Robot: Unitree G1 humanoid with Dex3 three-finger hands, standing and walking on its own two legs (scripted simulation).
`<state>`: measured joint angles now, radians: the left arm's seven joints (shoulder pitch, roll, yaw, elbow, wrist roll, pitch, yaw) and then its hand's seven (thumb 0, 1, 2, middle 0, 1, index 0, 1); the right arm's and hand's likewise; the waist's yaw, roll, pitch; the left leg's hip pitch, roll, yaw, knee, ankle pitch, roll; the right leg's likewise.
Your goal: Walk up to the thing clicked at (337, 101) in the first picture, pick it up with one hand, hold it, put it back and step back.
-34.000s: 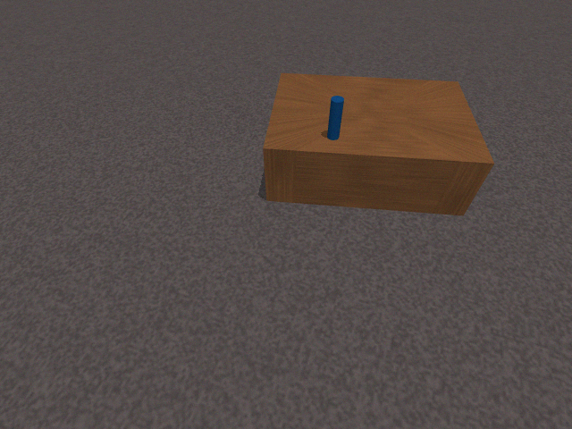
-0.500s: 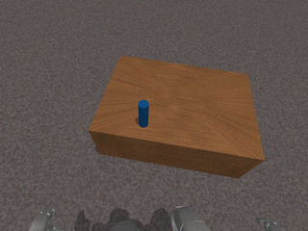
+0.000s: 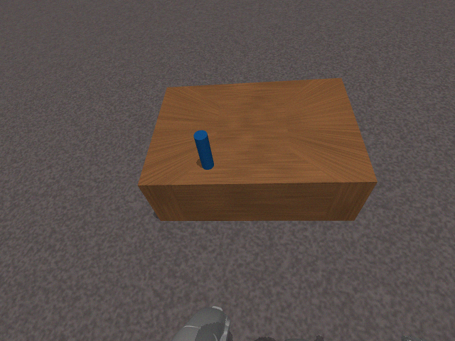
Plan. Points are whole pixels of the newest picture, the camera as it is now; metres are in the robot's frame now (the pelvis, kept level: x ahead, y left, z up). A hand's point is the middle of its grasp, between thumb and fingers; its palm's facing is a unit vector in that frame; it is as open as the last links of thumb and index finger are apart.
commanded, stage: step back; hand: left
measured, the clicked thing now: (204, 151) +0.80 +0.19 -0.35
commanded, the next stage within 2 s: stand in 1.86 s
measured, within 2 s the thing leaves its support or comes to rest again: neither
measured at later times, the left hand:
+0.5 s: hand out of the picture -0.07 +0.29 -0.16, palm faces +0.06 -0.94 -0.34, open 7.4 cm
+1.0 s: hand out of the picture -0.22 +0.29 -0.15, palm faces +0.10 -0.91 -0.41, open 7.4 cm
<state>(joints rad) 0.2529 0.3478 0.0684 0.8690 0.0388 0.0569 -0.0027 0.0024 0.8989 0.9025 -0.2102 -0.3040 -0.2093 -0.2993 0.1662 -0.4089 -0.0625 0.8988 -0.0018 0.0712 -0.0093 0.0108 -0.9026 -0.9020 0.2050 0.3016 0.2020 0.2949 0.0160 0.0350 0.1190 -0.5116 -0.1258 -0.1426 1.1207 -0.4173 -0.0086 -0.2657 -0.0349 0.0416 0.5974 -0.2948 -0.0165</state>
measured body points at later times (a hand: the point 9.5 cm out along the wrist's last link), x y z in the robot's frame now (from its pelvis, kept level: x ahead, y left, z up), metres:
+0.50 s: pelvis -0.16 +0.02 +0.00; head -0.10 +0.06 +0.44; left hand -0.07 +0.34 -0.14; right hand -0.03 -0.29 -0.10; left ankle -0.12 +0.13 -0.73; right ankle -0.20 -0.14 -0.66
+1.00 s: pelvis -0.30 +0.00 -0.01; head -0.27 +0.01 +0.44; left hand -0.23 +0.34 -0.12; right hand -0.21 -0.30 -0.14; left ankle -0.32 +0.11 -0.74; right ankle -0.25 -0.12 -0.73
